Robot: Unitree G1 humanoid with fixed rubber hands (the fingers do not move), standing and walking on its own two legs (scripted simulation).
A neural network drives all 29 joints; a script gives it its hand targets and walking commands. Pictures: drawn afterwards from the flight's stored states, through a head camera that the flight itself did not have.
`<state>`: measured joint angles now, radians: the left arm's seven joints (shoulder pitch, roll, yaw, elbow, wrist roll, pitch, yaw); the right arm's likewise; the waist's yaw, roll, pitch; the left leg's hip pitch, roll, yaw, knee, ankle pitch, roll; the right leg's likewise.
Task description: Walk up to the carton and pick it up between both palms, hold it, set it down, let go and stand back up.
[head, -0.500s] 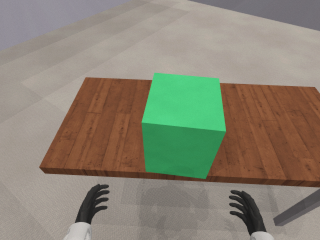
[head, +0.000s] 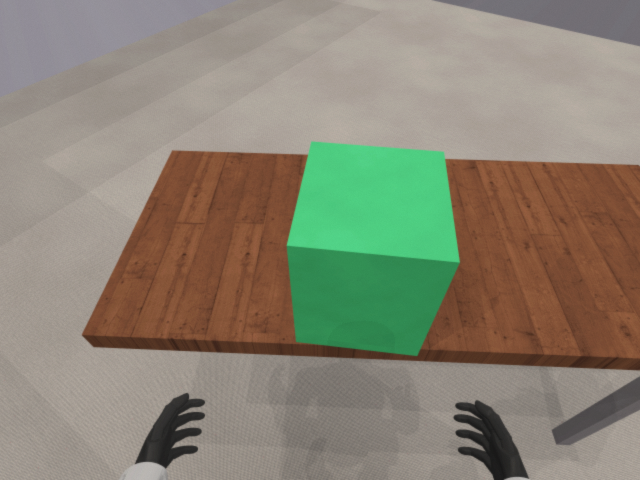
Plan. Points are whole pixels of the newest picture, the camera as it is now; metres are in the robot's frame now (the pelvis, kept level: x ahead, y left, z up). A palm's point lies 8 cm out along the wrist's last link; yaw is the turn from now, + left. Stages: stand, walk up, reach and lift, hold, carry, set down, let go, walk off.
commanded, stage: set down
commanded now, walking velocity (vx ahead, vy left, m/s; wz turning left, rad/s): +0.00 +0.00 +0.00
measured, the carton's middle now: (365, 252) +0.43 -0.05 +0.00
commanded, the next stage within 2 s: let go in 0.16 s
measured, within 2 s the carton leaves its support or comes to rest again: neither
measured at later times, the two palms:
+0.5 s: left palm (153, 476) +0.13 +0.22 -0.08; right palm out of the picture +0.13 -0.23 -0.09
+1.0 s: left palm out of the picture +0.04 +0.25 -0.12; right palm out of the picture +0.07 -0.24 -0.12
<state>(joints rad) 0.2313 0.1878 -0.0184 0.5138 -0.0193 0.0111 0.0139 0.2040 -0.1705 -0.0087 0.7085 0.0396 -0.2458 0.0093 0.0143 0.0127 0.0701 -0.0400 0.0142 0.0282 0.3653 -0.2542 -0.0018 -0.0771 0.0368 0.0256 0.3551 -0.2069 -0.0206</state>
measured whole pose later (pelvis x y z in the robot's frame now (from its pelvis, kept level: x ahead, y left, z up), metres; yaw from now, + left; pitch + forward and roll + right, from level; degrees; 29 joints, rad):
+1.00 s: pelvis -0.03 -0.01 -0.01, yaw +5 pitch +0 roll -1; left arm 0.27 0.22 0.03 0.69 0.04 0.02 0.00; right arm 0.28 -0.19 -0.04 0.78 -0.03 0.02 0.03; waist 0.01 0.00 0.01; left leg -0.26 0.00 -0.05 0.52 -0.26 -0.01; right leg -0.24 0.01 -0.08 0.47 -0.23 -0.03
